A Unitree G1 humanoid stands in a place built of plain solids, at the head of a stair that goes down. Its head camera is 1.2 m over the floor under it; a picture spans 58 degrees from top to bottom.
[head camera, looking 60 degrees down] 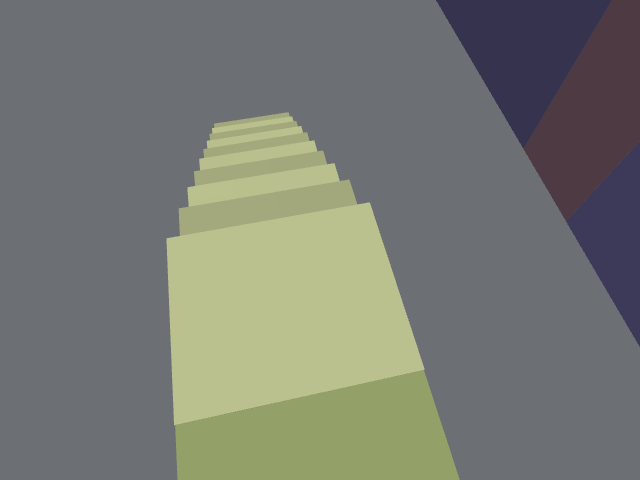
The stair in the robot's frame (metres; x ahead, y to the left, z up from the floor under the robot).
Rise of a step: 0.18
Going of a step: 0.24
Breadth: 0.67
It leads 12 degrees to the left of straight ahead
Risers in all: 10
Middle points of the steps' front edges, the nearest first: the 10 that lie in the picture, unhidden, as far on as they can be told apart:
0.77 0.16 0.00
1.00 0.21 -0.18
1.24 0.26 -0.36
1.48 0.31 -0.54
1.71 0.36 -0.72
1.95 0.41 -0.90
2.19 0.46 -1.08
2.42 0.51 -1.26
2.66 0.56 -1.44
2.89 0.61 -1.62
